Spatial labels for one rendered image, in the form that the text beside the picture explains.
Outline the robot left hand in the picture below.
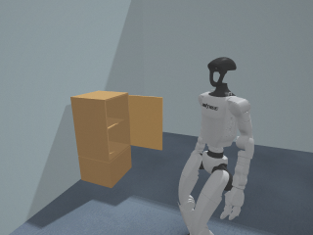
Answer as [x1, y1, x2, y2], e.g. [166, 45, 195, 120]
[220, 187, 245, 220]

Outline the right robot upper arm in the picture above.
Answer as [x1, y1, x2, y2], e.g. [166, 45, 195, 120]
[198, 91, 210, 124]

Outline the humanoid robot torso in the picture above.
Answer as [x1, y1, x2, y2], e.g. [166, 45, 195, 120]
[201, 89, 238, 174]

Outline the cupboard door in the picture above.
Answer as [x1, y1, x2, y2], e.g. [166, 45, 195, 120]
[128, 95, 163, 150]

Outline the left robot upper arm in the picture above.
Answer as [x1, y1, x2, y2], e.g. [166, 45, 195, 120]
[228, 97, 253, 150]

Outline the robot right hand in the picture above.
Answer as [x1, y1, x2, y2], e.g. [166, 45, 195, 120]
[191, 150, 202, 155]

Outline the robot head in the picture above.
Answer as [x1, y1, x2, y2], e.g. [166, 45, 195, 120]
[207, 57, 237, 97]

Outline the right robot forearm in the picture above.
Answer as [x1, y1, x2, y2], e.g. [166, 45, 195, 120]
[195, 124, 205, 152]

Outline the left robot forearm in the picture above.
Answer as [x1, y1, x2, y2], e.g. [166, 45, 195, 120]
[232, 137, 254, 190]

